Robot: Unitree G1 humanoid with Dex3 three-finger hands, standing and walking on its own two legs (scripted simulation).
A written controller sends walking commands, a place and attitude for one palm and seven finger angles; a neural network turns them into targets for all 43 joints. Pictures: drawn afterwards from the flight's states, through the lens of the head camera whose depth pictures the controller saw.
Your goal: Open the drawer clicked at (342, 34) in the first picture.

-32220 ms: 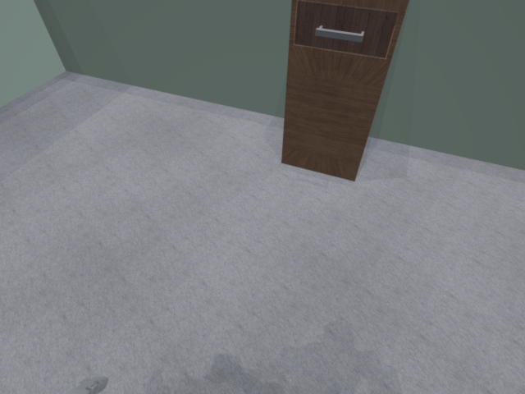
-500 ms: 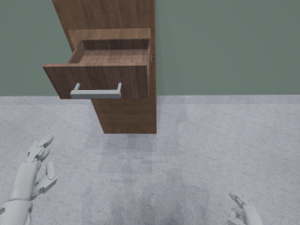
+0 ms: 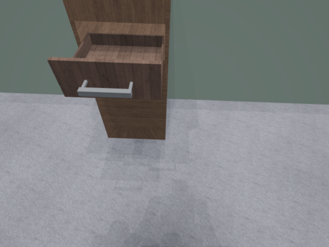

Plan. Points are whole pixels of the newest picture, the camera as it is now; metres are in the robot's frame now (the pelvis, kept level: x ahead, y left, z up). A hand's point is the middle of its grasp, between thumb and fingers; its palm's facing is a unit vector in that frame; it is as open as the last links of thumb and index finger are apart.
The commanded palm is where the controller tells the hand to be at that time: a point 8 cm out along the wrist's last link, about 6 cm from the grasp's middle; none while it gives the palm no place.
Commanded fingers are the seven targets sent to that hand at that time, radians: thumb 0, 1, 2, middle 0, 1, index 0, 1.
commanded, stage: let the arm hang, fingers relaxed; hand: left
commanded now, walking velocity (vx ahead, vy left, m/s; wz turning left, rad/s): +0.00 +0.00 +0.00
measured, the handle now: (106, 88) +0.61 +0.25 +0.00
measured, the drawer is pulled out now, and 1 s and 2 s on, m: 0.30 0.30 0.30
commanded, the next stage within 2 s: look to check the result in 0.50 s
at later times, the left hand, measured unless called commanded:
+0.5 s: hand out of the picture +0.04 +0.17 -0.17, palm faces +0.00 -0.98 -0.20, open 7.4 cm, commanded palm none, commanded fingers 0.00 0.90 0.90 -0.20 -0.30 -0.20 -0.30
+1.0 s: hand out of the picture +0.06 +0.19 -0.16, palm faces +0.00 -0.96 -0.28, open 7.4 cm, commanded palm none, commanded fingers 0.00 0.90 0.90 -0.20 -0.30 -0.20 -0.30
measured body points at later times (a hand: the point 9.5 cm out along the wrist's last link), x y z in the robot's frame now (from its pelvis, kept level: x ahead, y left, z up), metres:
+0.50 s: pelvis +0.01 -0.01 +0.00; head +0.02 -0.01 +0.45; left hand +0.04 +0.22 -0.16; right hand +0.00 -0.23 -0.16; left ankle +0.06 +0.10 -0.74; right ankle +0.02 -0.11 -0.74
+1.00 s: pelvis +0.03 -0.02 +0.00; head +0.05 -0.03 +0.45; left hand +0.06 +0.24 -0.14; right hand +0.06 -0.27 -0.16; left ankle +0.06 +0.10 -0.74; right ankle +0.02 -0.11 -0.74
